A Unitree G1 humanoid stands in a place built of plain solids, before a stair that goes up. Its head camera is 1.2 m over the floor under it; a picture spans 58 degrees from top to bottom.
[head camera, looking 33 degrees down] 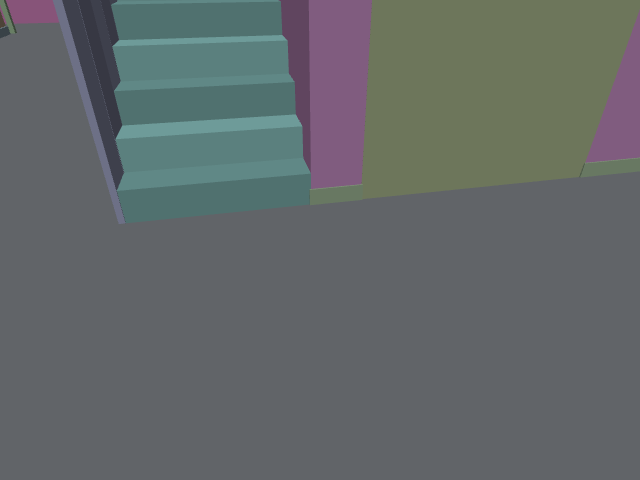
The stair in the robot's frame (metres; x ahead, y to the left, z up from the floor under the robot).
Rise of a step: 0.19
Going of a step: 0.23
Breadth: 1.02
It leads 12 degrees to the left of straight ahead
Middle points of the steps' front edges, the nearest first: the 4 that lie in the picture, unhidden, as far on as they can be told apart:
2.12 0.55 0.20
2.35 0.60 0.39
2.58 0.65 0.58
2.80 0.70 0.78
